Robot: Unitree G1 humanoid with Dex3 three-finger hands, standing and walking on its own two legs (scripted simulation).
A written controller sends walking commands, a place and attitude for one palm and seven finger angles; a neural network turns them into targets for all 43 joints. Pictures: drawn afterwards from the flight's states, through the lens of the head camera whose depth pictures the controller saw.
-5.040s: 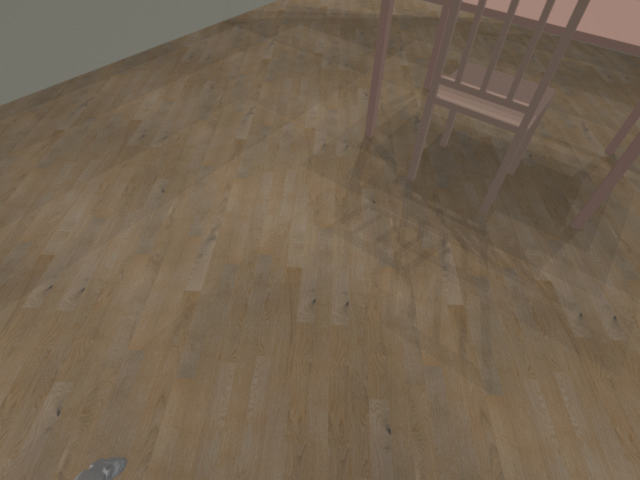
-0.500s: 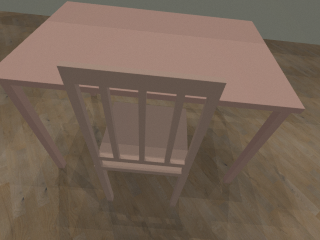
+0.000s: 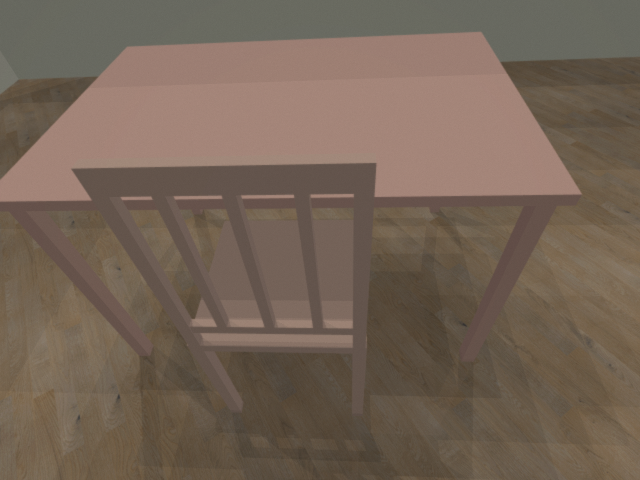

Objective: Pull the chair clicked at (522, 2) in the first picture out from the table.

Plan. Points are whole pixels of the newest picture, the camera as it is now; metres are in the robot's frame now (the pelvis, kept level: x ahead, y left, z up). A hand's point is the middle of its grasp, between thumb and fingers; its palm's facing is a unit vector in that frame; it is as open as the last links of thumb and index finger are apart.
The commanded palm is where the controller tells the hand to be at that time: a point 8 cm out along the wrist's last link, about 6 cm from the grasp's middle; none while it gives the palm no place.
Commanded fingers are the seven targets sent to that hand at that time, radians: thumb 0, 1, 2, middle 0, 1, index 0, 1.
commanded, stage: come to a stop and stand still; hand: left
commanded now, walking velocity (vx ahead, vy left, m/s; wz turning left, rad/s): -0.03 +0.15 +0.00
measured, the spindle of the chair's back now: (254, 270) +0.46 +0.16 -0.06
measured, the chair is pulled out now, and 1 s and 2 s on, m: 0.00 0.00 0.00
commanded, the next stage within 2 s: look again from close up in 0.58 s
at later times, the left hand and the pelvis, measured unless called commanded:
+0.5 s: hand out of the picture -0.03 +0.23 -0.18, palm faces +0.09 -0.97 -0.24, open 7.4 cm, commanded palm none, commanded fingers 0.00 0.90 0.90 -0.20 -0.30 -0.20 -0.30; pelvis -0.03 +0.04 -0.01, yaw +2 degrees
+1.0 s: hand out of the picture -0.03 +0.23 -0.18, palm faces +0.04 -0.98 -0.22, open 7.3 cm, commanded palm none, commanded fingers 0.00 0.90 0.90 -0.20 -0.30 -0.20 -0.30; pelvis -0.04 +0.05 -0.01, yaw +2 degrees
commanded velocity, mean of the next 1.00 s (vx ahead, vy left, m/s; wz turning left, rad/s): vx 0.00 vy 0.01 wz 0.00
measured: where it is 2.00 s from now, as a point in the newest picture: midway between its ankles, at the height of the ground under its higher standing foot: outside the picture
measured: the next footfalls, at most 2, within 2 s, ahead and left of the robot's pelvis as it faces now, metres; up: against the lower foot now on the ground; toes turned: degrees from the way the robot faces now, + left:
left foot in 0.28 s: +0.00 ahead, +0.16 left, +0.00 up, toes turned +3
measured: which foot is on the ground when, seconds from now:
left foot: up 0.00-0.26, down 0.28-1.00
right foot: down 0.00-1.00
